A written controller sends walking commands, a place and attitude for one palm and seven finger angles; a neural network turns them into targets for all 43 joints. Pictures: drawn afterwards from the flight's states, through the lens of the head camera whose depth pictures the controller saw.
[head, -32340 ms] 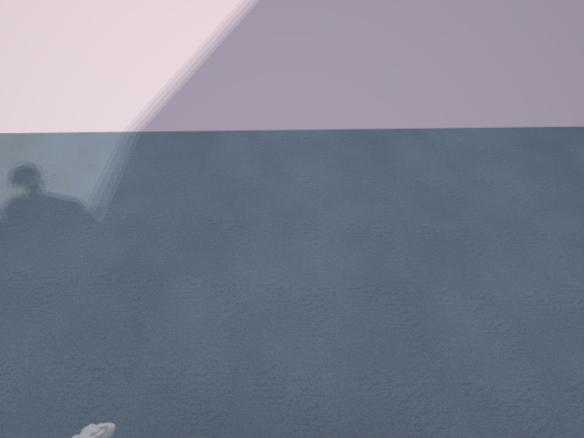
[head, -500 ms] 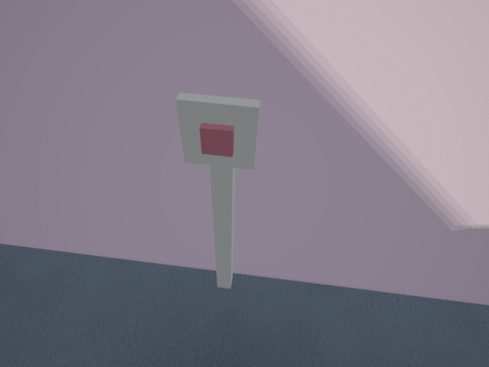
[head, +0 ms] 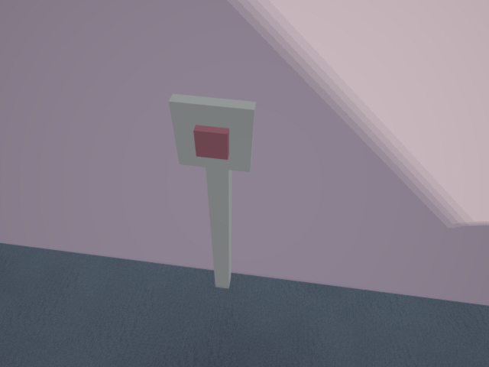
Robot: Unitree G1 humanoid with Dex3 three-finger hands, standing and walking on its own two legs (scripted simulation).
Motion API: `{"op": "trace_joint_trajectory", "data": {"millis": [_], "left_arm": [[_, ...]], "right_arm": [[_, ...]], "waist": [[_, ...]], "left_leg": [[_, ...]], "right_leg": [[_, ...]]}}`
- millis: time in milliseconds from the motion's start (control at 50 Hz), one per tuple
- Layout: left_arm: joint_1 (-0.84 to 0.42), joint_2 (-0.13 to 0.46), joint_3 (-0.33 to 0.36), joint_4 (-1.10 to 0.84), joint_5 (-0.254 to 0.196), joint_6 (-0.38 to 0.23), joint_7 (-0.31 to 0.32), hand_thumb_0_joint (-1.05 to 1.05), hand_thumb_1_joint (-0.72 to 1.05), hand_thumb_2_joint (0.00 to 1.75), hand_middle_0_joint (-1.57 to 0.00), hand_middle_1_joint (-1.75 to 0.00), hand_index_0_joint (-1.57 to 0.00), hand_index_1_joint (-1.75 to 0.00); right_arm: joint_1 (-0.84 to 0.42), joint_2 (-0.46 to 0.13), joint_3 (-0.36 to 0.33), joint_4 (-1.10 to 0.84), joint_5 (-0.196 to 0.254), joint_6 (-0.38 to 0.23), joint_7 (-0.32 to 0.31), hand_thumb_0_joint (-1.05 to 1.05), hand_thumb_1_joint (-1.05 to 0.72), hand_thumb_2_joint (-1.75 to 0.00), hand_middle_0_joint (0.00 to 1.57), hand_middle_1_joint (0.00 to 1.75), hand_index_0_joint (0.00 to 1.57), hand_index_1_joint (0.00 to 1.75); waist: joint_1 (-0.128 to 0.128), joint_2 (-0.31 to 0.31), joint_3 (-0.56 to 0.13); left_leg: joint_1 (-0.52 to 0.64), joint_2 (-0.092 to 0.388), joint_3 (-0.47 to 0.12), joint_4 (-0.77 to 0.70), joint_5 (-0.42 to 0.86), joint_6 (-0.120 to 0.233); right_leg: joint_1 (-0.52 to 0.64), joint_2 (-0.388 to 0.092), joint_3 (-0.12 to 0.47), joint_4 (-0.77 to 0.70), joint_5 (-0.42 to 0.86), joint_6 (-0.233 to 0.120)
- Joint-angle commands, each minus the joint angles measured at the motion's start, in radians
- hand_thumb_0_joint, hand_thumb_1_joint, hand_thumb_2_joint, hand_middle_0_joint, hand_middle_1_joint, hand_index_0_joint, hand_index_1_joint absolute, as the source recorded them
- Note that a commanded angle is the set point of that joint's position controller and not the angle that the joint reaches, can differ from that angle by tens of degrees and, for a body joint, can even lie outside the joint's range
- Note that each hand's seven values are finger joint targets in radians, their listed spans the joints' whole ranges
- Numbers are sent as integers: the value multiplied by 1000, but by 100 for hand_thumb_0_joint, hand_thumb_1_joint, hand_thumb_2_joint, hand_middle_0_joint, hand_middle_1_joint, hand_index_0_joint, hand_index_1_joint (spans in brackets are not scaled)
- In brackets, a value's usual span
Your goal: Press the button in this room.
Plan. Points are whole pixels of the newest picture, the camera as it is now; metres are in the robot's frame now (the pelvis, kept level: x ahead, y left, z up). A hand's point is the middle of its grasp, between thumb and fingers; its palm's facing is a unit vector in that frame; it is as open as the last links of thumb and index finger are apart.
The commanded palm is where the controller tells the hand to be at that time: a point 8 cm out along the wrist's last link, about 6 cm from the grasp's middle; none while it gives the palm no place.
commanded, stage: look again from close up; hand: left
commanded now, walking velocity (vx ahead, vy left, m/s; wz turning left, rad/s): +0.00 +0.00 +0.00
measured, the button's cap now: (212, 141) +0.55 +0.11 +0.06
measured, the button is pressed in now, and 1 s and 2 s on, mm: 0 0 0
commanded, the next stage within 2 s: shuffle to correct the standing spot in 0.20 s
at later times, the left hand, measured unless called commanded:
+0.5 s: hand out of the picture +0.04 +0.18 -0.18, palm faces -0.03 -0.98 -0.22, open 7.3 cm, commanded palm none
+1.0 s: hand out of the picture +0.02 +0.11 -0.18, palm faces +0.05 -0.99 -0.16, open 7.3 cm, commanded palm none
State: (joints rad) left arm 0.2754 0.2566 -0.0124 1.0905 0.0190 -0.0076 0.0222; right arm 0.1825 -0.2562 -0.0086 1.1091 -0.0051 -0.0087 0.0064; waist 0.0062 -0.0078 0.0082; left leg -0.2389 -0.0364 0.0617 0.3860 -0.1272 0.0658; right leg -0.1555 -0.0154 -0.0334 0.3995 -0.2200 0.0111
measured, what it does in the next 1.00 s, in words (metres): shifts its weight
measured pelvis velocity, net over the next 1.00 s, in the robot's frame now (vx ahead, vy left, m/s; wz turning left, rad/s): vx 0.04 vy -0.04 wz -0.03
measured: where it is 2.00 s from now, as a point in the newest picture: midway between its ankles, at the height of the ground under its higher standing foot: outside the picture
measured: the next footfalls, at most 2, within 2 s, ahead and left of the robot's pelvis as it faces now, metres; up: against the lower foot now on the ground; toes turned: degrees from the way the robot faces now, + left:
none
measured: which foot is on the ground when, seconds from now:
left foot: down 0.00-1.00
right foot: down 0.00-1.00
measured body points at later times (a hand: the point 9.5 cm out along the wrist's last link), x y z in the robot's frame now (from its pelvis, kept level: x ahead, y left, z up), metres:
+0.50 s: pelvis +0.03 -0.01 +0.00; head +0.02 +0.00 +0.45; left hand +0.05 +0.23 -0.16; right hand +0.05 -0.25 -0.15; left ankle +0.05 +0.07 -0.74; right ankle +0.00 -0.13 -0.74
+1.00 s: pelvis +0.04 -0.04 -0.01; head +0.04 -0.04 +0.44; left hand +0.01 +0.16 -0.17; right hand +0.05 -0.27 -0.17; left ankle +0.05 +0.07 -0.74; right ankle +0.00 -0.12 -0.74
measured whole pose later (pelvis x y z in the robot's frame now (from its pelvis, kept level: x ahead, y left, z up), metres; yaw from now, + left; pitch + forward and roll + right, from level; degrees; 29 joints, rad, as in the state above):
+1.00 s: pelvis +0.04 -0.04 -0.01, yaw -2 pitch -2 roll +0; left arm 0.36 0.10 0.00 1.10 0.01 0.00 0.06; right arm 0.25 -0.15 -0.03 1.13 0.00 0.03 -0.04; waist 0.02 0.00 0.02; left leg -0.21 0.04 0.06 0.52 -0.27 0.00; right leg -0.11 0.04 -0.07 0.46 -0.32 -0.05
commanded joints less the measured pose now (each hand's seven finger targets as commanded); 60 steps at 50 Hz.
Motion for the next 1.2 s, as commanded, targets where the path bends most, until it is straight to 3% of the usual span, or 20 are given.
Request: {"op": "trace_joint_trajectory", "data": {"millis": [0,280,320,380,480,580,620,660,700,780,860,940,980,1000,1020,1060,1100,1140,1160,1180], "left_arm": [[4,154,27,-43,0,-23,10,0,90,90,-20,-30,-20,-30],[-16,137,23,-45,-2,-19,13,0,90,90,-20,-30,-20,-30],[18,64,5,-22,-7,-11,14,0,90,90,-20,-30,-20,-30],[55,39,2,-7,-4,3,12,0,90,90,-20,-30,-20,-30],[98,24,18,-21,9,19,-3,0,90,90,-20,-30,-20,-30],[131,-8,33,-42,11,25,-13,0,90,90,-20,-30,-20,-30],[184,-28,32,-23,8,10,-5,0,90,90,-20,-30,-20,-30],[208,-3,27,1,-1,-11,16,0,90,90,-20,-30,-20,-30],[198,10,23,4,-9,-24,29,0,90,90,-20,-30,-20,-30],[210,10,28,3,-10,-21,45,0,90,90,-20,-30,-20,-30],[205,11,38,-1,-6,-11,50,0,90,90,-20,-30,-20,-30],[151,-6,40,-17,-3,-7,45,0,90,90,-20,-30,-20,-30],[127,-17,36,-26,-4,-6,39,0,90,90,-20,-30,-20,-30],[229,-5,40,-2,6,-41,65,0,90,90,-20,-30,-20,-30],[182,39,40,-58,12,-49,55,0,90,90,-20,-30,-20,-30],[90,32,41,-103,16,-50,43,0,90,90,-20,-30,-20,-30],[64,31,39,-119,5,-42,38,0,90,90,-20,-30,-20,-30],[67,-3,34,-124,2,-22,33,0,90,90,-20,-30,-20,-30],[71,-6,30,-117,2,-8,32,0,90,90,-20,-30,-20,-30],[82,-14,27,-113,4,-1,29,0,90,90,-20,-30,-20,-30]], "right_arm": [[-18,-170,-31,-45,-2,-20,-14,0,-90,-90,20,30,20,30],[-18,-148,-20,-26,0,-19,-17,0,-90,-90,20,30,20,30],[11,-79,-2,-6,-4,-13,-18,0,-90,-90,20,30,20,30],[34,-71,-6,7,-7,-3,-21,0,-90,-90,20,30,20,30],[71,-109,-36,2,-10,3,-35,0,-90,-90,20,30,20,30],[129,-110,-59,-4,-10,-3,-56,0,-90,-90,20,30,20,30],[102,-52,-44,-4,-6,-8,-53,0,-90,-90,20,30,20,30],[98,31,-18,-4,2,-8,-50,0,-90,-90,20,30,20,30],[110,43,-11,5,6,-2,-47,0,-90,-90,20,30,20,30],[126,58,-12,13,12,9,-50,0,-90,-90,20,30,20,30],[131,55,-20,-2,9,25,-53,0,-90,-90,20,30,20,30],[129,59,-27,-12,6,30,-49,0,-90,-90,20,30,20,30],[129,59,-25,-9,5,23,-45,0,-90,-90,20,30,20,30],[-3,37,-14,-113,0,-3,-39,0,-90,-90,20,30,20,30],[81,69,-20,-137,-2,14,-30,0,-90,-90,20,30,20,30],[101,65,-18,-149,-3,12,-21,0,-90,-90,20,30,20,30],[147,54,-12,-144,-7,0,-20,0,-90,-90,20,30,20,30],[152,4,-13,-149,-13,-13,-23,0,-90,-90,20,30,20,30],[138,-13,-9,-155,-14,-14,-24,0,-90,-90,20,30,20,30],[117,-28,-11,-166,-14,-12,-27,0,-90,-90,20,30,20,30]], "waist": [[-7,10,5],[-4,4,8],[-10,-6,-6],[-10,24,44],[-12,63,73],[-16,109,35],[13,44,31],[0,-128,19],[-4,-112,8],[6,-62,28],[11,-74,40],[-8,-57,62],[-11,-13,76],[41,-84,153],[-18,-117,79],[-32,-26,41],[-43,28,19],[-18,111,53],[-6,157,60],[6,135,77]], "left_leg": [[49,153,-172,-94,-39,-22],[72,153,-155,-84,48,-28],[89,158,-150,-92,10,-39],[53,175,-171,-122,-147,-37],[58,256,-255,-168,-271,13],[113,328,-289,-100,-66,78],[1,231,-148,7,66,18],[-36,112,-10,98,-5,-50],[-25,100,-6,79,-102,-64],[-22,98,1,78,-77,-66],[-45,91,10,128,-111,-73],[18,110,-23,110,-49,-70],[67,129,-55,58,37,-61],[-84,90,-21,307,-131,-86],[-106,86,-79,345,-250,-51],[-63,85,-45,300,-243,-58],[37,79,-54,123,-142,-57],[-21,157,-162,66,-10,-10],[-69,179,-221,4,-48,14],[-102,194,-261,-46,-132,30]], "right_leg": [[-40,-109,105,-93,23,-41],[-6,-110,101,-102,79,-35],[-5,-99,88,-103,46,-20],[-34,-77,65,-74,-28,-18],[-124,-33,15,42,-78,-22],[-188,-20,8,134,-113,-25],[-30,-52,46,-12,82,-32],[50,-150,134,-55,486,-34],[92,-177,132,-36,714,-20],[116,-179,123,-17,819,11],[117,-203,142,-9,829,-6],[-3,-203,153,-34,511,-73],[-68,-156,125,-48,294,-68],[-71,-198,241,-48,840,23],[-49,-242,209,-59,627,-23],[-75,-217,171,-41,351,-137],[-122,-158,136,12,118,-123],[-123,-60,65,61,-55,-68],[-87,-30,19,96,-131,-51],[-83,-14,5,114,-157,-44]]}}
